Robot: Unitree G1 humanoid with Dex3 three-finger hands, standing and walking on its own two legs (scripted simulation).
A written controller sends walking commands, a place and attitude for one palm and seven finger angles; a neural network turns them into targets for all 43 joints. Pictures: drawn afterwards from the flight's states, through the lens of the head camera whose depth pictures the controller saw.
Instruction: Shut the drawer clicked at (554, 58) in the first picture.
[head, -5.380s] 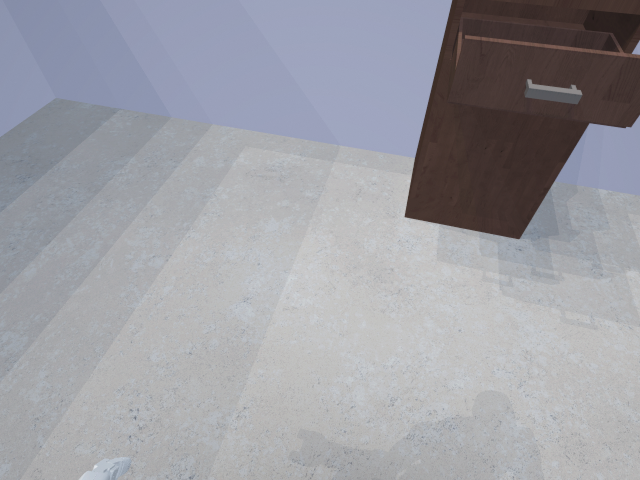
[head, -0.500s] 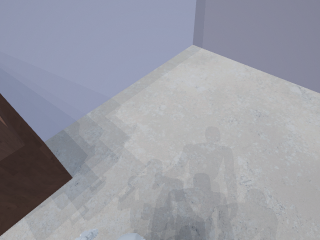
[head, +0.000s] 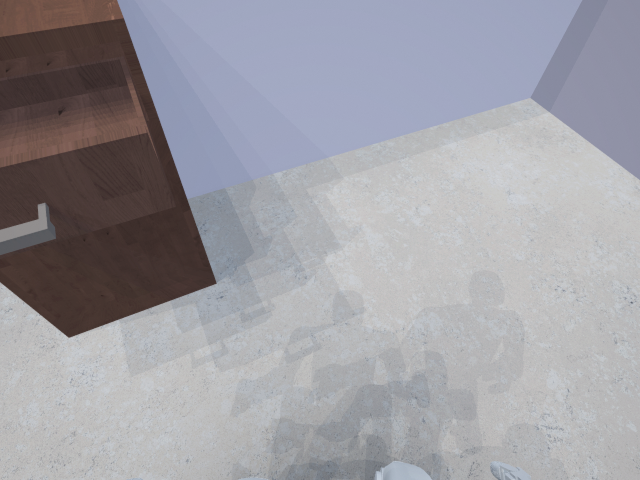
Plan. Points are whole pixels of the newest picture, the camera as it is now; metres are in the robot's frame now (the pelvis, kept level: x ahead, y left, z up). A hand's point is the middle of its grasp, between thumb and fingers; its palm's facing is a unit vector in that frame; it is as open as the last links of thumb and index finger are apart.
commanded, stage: turn to face it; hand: left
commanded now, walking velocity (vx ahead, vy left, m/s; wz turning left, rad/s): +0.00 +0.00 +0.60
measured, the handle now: (5, 230) +0.40 +0.47 +0.03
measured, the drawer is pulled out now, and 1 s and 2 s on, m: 0.27 0.27 0.27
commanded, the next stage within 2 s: take the last steps up to it in 0.70 s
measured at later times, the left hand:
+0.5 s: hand out of the picture -0.01 +0.17 -0.16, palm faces +0.33 -0.91 -0.25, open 7.4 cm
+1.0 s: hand out of the picture -0.03 +0.18 -0.16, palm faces +0.45 -0.85 -0.25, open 7.4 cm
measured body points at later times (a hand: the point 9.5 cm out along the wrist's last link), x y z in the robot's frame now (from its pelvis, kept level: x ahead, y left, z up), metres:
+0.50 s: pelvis +0.00 -0.03 +0.00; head +0.04 -0.03 +0.45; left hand -0.02 +0.22 -0.14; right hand +0.16 -0.26 -0.15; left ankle -0.05 +0.10 -0.70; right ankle +0.02 -0.15 -0.74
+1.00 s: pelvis +0.00 -0.02 -0.01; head +0.02 -0.04 +0.44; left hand -0.05 +0.22 -0.14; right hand +0.15 -0.21 -0.17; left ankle -0.05 +0.08 -0.73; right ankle +0.04 -0.12 -0.74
